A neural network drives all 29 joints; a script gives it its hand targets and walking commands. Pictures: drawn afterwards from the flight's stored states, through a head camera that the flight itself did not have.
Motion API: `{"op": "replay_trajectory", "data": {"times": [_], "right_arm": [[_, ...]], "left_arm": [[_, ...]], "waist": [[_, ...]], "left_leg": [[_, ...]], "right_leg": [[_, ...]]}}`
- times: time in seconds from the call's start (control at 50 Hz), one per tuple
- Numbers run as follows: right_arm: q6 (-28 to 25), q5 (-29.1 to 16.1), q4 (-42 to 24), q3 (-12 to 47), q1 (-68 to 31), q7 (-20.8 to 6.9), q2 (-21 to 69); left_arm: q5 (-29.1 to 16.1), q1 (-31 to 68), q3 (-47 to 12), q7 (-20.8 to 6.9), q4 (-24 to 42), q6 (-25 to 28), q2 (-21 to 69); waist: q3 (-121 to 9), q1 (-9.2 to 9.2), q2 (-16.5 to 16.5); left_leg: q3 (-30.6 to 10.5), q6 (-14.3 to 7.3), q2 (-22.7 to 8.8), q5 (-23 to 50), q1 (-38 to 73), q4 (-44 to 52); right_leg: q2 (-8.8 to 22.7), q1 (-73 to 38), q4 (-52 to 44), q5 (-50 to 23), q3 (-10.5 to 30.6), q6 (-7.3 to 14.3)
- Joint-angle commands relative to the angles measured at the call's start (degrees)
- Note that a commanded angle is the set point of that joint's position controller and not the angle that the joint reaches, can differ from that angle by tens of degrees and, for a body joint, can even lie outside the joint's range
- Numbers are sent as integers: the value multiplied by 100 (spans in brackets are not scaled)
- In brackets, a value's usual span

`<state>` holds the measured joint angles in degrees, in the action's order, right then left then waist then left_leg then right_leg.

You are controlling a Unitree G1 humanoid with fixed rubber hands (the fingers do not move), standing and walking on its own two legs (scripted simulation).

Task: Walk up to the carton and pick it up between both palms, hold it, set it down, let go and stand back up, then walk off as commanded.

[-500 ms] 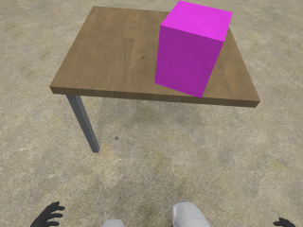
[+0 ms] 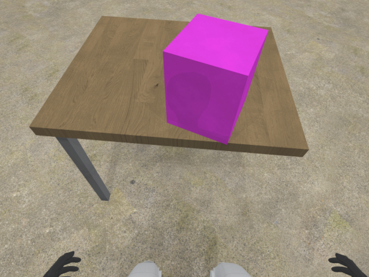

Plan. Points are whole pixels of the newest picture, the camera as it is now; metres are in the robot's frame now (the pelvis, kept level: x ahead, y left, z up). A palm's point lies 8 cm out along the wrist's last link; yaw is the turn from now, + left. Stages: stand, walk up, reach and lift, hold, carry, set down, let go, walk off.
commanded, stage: walk up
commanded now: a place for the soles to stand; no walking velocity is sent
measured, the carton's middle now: (212, 81) +0.60 -0.05 +0.05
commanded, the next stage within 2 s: none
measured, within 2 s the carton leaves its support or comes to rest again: neither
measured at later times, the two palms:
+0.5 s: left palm (62, 259) +0.16 +0.28 -0.06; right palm out of the picture +0.13 -0.35 -0.05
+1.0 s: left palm out of the picture +0.11 +0.30 -0.08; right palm out of the picture +0.12 -0.33 -0.04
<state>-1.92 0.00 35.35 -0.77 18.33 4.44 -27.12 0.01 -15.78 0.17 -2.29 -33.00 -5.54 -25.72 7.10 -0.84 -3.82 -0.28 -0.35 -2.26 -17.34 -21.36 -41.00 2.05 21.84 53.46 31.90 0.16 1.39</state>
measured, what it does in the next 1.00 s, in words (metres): stands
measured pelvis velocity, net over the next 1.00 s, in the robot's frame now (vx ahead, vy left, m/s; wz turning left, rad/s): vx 0.00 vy -0.01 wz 0.00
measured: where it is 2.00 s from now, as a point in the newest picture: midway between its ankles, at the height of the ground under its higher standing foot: outside the picture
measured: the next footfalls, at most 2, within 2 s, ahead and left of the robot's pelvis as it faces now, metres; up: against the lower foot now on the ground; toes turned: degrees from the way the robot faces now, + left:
right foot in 1.60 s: +0.15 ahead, -0.16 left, +0.00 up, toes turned -5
left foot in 1.92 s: +0.24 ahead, +0.10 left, +0.00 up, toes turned +0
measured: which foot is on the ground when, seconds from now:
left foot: down 0.00-1.00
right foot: down 0.00-1.00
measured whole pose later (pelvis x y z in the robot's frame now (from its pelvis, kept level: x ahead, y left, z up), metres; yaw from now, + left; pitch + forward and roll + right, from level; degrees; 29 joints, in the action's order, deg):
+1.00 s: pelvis +0.00 -0.01 +0.02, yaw +0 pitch -2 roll -1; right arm -0.8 0.0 40.9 -0.8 13.1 0.8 -26.0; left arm 0.0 -11.4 0.1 -2.6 -42.0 -2.4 -25.2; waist 3.9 -0.7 -2.0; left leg -0.8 1.6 -4.1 -13.2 -19.5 -34.0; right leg 1.4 15.6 34.5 17.6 -0.7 0.4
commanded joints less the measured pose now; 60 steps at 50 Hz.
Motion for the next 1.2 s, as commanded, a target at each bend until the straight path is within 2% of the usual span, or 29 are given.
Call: {"op": "replay_trajectory", "data": {"times": [0.0,0.02,0.04,0.06,0.08,0.12,0.14,0.16,0.2,0.28,0.36,0.5,0.76,0.92,1.06,1.18], "right_arm": [[-28,94,-325,-438,-426,-32,-1483],[16,41,-301,-389,-533,-116,-1397],[39,-8,-296,-287,-467,-186,-1120],[59,-115,-291,-201,-376,-212,-829],[110,-128,-173,-283,-430,-175,-1064],[58,-87,-68,-250,-474,-177,-936],[15,-81,5,-268,-407,-169,-988],[-18,-73,16,-283,-446,-162,-1080],[-11,-88,58,-312,-530,-181,-1160],[44,-93,139,-299,-574,-216,-1093],[35,-75,151,-314,-653,-239,-1175],[-8,-78,228,-276,-864,-286,-1170],[-62,-55,437,-274,-992,-318,-1154],[-53,-75,511,-280,-1000,-324,-1099],[-35,-67,532,-286,-1025,-328,-1077],[-42,-72,564,-295,-984,-335,-1075]], "left_arm": [[-19,-330,508,90,198,296,-939],[-17,-461,504,112,72,353,-1012],[22,-390,553,131,38,387,-1337],[10,150,551,150,211,426,-1509],[-23,307,496,144,204,439,-1357],[-44,386,435,143,91,470,-1293],[-60,424,416,140,58,469,-1292],[-79,422,396,131,47,473,-1268],[-108,472,431,141,59,458,-1285],[-130,633,443,133,34,415,-1242],[-136,743,448,111,-4,399,-1212],[-142,836,428,59,-187,432,-1159],[-121,744,412,3,-682,513,-1034],[-109,734,405,2,-813,532,-1037],[-100,700,401,-4,-845,529,-1017],[-99,718,389,-12,-848,541,-1002]], "waist": [[-940,-80,1116],[-894,-222,1138],[-829,-183,612],[-724,16,-331],[-617,24,-176],[-824,58,-249],[-977,80,-298],[-1102,57,-252],[-1176,29,-221],[-1168,56,-84],[-1170,58,52],[-1077,47,231],[-1044,29,503],[-1003,49,434],[-976,40,435],[-1035,54,413]], "left_leg": [[-1084,-986,-1165,2452,220,821],[-737,-674,-990,2135,-188,520],[-436,-325,-636,1083,-578,-111],[43,77,-78,-78,-550,-291],[-30,33,-77,-1030,13,-121],[-10,5,-66,-235,503,245],[3,-3,-128,386,606,355],[-102,-36,-230,921,754,381],[-119,-87,-324,1435,809,244],[-91,-106,-291,1339,834,358],[-300,-197,-425,1476,854,566],[-568,-232,-523,791,707,1015],[-746,-253,-608,115,606,1543],[-657,-209,-557,233,694,1556],[-657,-213,-545,-9,679,1610],[-601,-188,-510,190,799,1579]], "right_leg": [[42,-755,-1298,-577,30,48],[-26,-1350,-2116,-1560,-22,74],[404,-1566,-2699,-1682,828,118],[1270,-1013,-3189,-1889,1920,412],[1296,-588,-2890,-2286,1745,655],[1019,-766,-2453,-3538,1127,561],[897,-902,-2292,-3885,850,435],[808,-868,-2219,-3901,728,338],[719,-892,-2187,-3727,625,246],[702,-814,-2264,-3047,555,334],[604,-741,-2286,-2436,500,259],[499,-703,-2568,-1705,547,176],[403,-898,-2740,-1657,447,139],[431,-862,-2826,-1807,476,136],[452,-845,-2900,-1722,495,137],[449,-841,-2910,-1811,493,134]]}}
